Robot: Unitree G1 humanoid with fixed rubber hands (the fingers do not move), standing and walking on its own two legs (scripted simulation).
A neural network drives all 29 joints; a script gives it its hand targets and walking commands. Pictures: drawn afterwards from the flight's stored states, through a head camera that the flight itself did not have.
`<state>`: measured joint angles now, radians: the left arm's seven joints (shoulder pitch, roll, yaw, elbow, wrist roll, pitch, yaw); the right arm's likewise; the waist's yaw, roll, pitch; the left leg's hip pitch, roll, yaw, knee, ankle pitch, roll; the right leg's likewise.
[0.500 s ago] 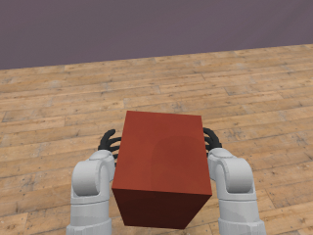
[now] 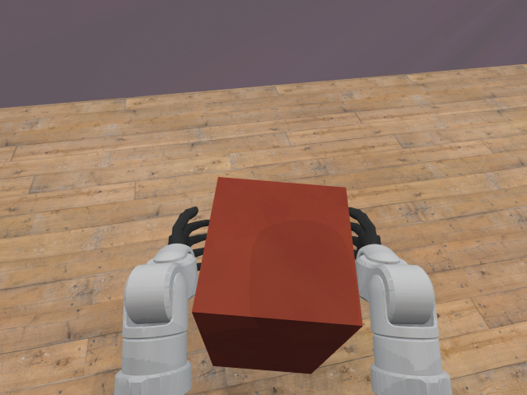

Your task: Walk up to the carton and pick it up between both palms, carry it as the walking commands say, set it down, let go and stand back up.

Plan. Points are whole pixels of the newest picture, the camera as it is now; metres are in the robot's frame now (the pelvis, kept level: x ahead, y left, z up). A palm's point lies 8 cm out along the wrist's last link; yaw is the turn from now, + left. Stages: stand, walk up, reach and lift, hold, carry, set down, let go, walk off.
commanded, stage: carry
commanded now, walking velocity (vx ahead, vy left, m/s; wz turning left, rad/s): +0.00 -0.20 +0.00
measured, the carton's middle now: (270, 288) +0.27 +0.00 +0.01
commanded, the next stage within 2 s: none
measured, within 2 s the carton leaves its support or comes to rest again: neither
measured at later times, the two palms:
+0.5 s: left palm (98, 312) +0.21 +0.21 +0.09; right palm (319, 300) +0.22 -0.05 +0.11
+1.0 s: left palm out of the picture +0.11 +0.20 +0.05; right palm out of the picture +0.09 -0.06 +0.06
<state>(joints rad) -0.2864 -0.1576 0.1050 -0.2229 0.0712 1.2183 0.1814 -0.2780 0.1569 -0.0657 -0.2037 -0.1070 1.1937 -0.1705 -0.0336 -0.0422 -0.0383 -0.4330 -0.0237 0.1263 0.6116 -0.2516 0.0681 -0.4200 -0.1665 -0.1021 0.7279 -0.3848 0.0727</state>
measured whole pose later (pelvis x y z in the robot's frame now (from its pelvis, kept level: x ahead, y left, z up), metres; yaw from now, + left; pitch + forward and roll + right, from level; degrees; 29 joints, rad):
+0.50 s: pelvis -0.08 +0.07 +0.02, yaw -2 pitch +5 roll -6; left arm -0.30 -0.16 0.10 -0.20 0.06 1.23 0.22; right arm -0.29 0.16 -0.10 -0.16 -0.12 1.18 -0.14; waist 0.02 -0.01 -0.08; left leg -0.44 0.00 0.13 0.34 -0.02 0.07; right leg -0.37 0.06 -0.04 0.80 -0.40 0.02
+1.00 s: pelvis -0.18 +0.08 -0.01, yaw -5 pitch +1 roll -3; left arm -0.30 -0.16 0.13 -0.10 0.03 1.24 0.24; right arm -0.25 0.15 -0.09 -0.08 -0.11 1.19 -0.14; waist 0.04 -0.02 -0.03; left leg -0.51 0.05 0.16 0.64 -0.15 0.10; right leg -0.59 0.00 -0.05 1.14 -0.37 0.02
